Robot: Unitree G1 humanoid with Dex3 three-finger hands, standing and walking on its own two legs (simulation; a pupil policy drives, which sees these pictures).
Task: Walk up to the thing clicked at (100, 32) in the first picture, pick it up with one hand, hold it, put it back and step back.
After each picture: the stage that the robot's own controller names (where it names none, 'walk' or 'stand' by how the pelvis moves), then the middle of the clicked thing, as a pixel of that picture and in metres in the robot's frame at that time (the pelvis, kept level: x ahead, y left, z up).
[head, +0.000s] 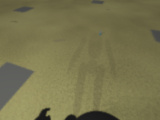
stand; (100, 33) +2.26 -0.25 -0.72
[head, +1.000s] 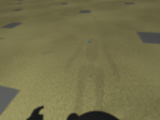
walk; (89, 40) +2.12 +0.17 -0.70
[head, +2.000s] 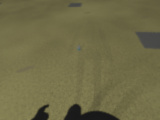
walk; (78, 48) +1.47 +0.34 -0.72
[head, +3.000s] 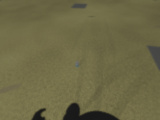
walk; (77, 64) +0.97 +0.28 -0.72
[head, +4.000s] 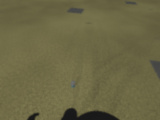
walk; (72, 84) +0.59 +0.21 -0.69
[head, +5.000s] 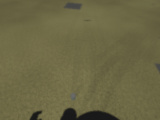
stand; (73, 96) +0.37 +0.15 -0.70
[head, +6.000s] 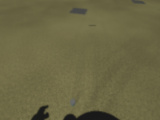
stand; (72, 102) +0.32 +0.16 -0.72
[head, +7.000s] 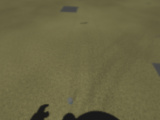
stand; (70, 101) +0.32 +0.21 -0.71
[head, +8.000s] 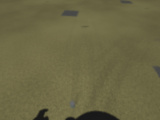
stand; (72, 104) +0.32 +0.18 -0.73
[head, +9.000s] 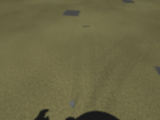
stand; (72, 104) +0.32 +0.18 -0.73
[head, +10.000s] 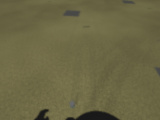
stand; (72, 104) +0.32 +0.18 -0.73
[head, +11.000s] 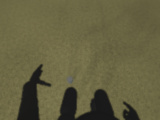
go down; (70, 80) +0.37 +0.16 -0.53
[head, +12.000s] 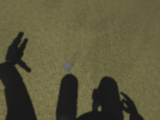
go down; (67, 67) +0.42 +0.17 -0.33
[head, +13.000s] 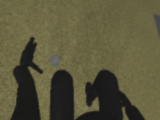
close in; (54, 61) +0.42 +0.20 -0.26
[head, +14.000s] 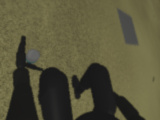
close; (32, 57) +0.41 +0.22 -0.23
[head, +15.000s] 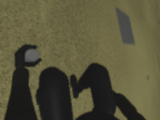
lift; (31, 56) +0.40 +0.22 -0.23
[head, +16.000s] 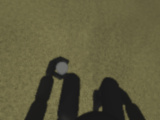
lift; (62, 69) +0.32 +0.21 -0.06
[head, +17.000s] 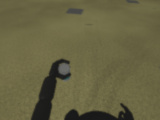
hold; (65, 72) +0.33 +0.17 +0.06
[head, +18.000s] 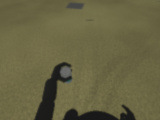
hold; (66, 75) +0.32 +0.17 +0.01
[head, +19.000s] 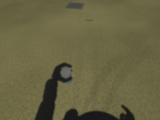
hold; (67, 76) +0.32 +0.17 +0.01
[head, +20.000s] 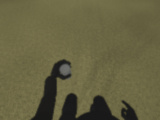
crouch; (66, 72) +0.35 +0.16 -0.05
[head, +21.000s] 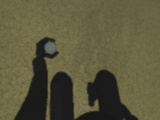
lower; (51, 51) +0.46 +0.21 -0.12
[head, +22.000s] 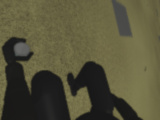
lower; (22, 51) +0.44 +0.23 -0.24
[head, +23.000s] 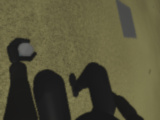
lower; (25, 51) +0.43 +0.23 -0.24
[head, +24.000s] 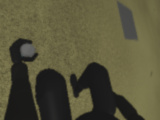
lower; (27, 52) +0.43 +0.23 -0.23
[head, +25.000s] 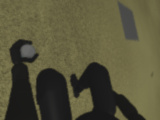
lower; (27, 53) +0.43 +0.23 -0.23
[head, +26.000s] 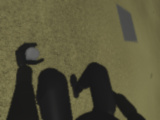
open; (31, 55) +0.42 +0.21 -0.23
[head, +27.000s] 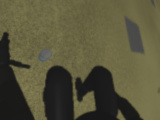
stand; (44, 55) +0.41 +0.20 -0.24
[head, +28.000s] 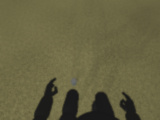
stand; (73, 81) +0.38 +0.14 -0.55
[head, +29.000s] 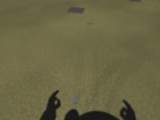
stand; (75, 100) +0.35 +0.14 -0.66
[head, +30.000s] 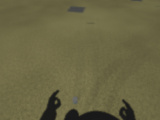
stand; (75, 100) +0.35 +0.13 -0.67
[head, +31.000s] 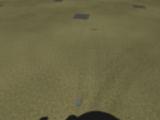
stand; (78, 102) +0.37 +0.12 -0.72
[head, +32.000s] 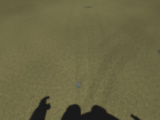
walk; (78, 85) +0.43 +0.10 -0.70
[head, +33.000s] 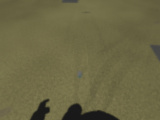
walk; (79, 74) +0.68 +0.15 -0.70
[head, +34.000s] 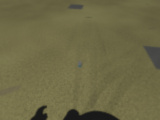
stand; (79, 64) +0.99 +0.18 -0.70
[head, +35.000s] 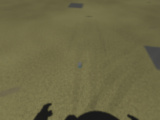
stand; (79, 65) +0.96 +0.17 -0.72
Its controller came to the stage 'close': yes
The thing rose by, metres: 0.72
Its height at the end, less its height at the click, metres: +0.00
